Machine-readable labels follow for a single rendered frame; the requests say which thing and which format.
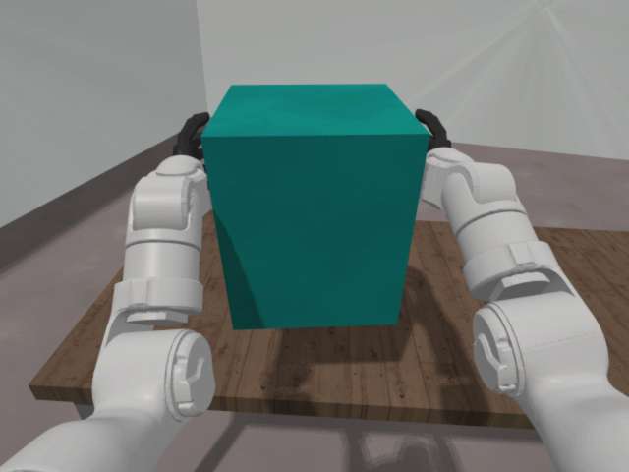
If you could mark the left robot forearm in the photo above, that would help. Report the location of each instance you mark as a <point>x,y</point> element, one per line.
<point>163,242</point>

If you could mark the robot right upper arm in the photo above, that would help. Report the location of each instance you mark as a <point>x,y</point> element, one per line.
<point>546,352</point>

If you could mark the right robot forearm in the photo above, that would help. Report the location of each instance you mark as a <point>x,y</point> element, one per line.
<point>503,256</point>

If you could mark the table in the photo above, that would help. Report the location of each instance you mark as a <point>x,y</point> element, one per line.
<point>420,370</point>

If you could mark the robot right hand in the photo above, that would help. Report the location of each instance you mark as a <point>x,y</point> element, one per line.
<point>438,139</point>

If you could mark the carton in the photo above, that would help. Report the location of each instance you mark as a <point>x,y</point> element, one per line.
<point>314,191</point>

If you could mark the robot left hand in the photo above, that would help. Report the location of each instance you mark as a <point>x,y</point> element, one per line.
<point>189,140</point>

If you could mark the robot left upper arm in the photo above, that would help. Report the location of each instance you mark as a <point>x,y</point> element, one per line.
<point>147,386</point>

